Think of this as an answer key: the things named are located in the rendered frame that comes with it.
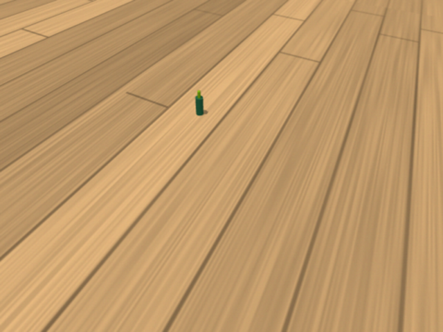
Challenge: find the bottle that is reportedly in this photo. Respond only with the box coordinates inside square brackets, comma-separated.
[195, 91, 204, 116]

